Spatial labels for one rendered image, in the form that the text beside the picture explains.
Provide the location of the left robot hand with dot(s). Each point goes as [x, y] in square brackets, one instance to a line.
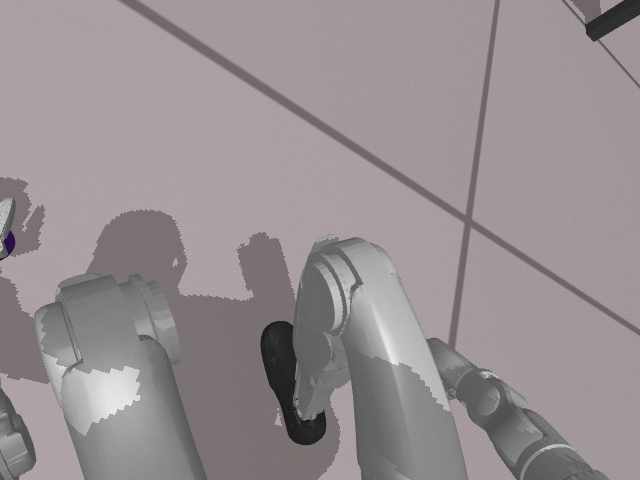
[7, 212]

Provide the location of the right robot foot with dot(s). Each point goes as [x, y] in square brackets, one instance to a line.
[280, 365]

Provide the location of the left robot arm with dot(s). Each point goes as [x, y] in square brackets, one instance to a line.
[17, 453]

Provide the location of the bottle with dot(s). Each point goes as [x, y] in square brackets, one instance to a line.
[9, 244]

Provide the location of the right robot hand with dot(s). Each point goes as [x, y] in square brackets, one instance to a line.
[452, 366]

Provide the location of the right robot arm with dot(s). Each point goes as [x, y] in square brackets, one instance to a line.
[528, 445]

